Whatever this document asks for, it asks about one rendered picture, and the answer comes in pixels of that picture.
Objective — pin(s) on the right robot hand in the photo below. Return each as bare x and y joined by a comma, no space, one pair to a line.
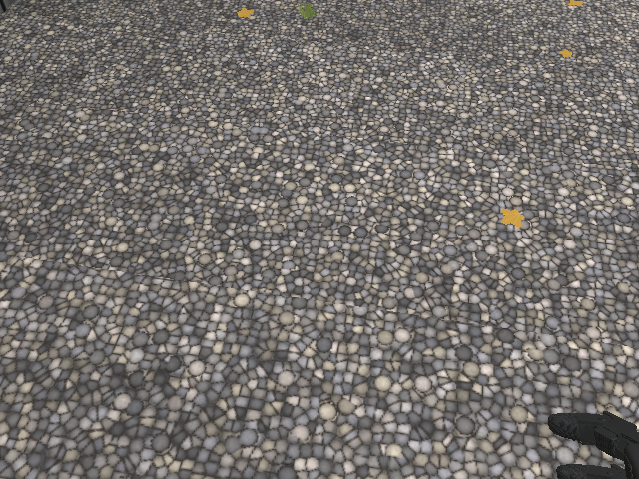
609,433

